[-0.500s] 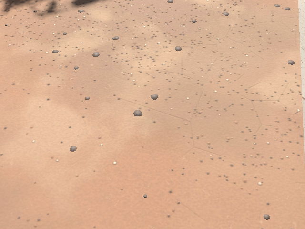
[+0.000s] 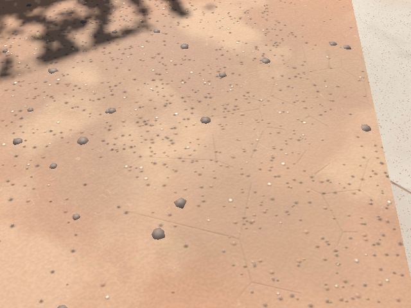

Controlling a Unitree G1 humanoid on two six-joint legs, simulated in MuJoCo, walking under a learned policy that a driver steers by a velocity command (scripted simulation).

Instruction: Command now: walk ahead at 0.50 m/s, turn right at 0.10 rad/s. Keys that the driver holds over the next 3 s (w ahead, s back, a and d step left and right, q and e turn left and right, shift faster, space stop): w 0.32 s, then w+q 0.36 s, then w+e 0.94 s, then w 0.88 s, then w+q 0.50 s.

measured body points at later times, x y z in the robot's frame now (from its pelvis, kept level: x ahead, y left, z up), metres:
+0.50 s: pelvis +0.27 -0.06 +0.00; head +0.30 -0.07 +0.45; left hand +0.44 +0.20 -0.09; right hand +0.30 -0.34 -0.14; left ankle +0.14 +0.08 -0.65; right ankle +0.34 -0.15 -0.73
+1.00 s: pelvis +0.53 +0.01 -0.01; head +0.57 +0.03 +0.44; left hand +0.49 +0.29 -0.15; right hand +0.75 -0.21 -0.10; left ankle +0.60 +0.13 -0.73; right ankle +0.39 -0.15 -0.66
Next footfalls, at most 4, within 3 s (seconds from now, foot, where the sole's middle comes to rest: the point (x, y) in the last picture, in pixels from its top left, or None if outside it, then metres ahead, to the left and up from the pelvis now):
0.40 right None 0.38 -0.16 -0.77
0.92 left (172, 259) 0.64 0.14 -0.77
1.44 right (247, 193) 0.92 -0.13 -0.77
1.96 left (218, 126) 1.27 -0.02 -0.77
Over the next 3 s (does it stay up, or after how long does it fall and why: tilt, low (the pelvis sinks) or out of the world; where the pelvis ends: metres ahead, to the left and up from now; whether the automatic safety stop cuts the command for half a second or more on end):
stays up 1.62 -0.27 -0.01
